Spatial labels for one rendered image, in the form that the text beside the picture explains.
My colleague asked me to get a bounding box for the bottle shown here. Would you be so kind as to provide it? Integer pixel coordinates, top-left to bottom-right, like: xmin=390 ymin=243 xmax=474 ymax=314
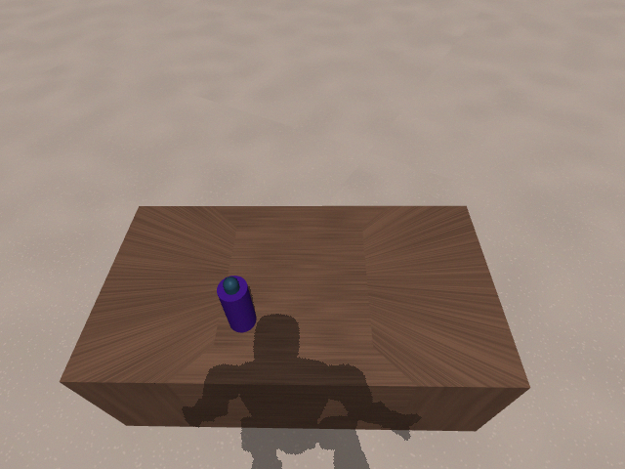
xmin=217 ymin=276 xmax=257 ymax=332

